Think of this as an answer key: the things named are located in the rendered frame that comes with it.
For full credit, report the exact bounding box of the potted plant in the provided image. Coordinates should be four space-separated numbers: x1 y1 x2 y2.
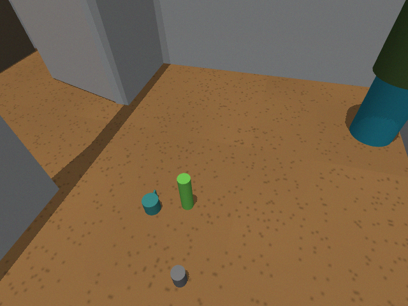
349 0 408 147

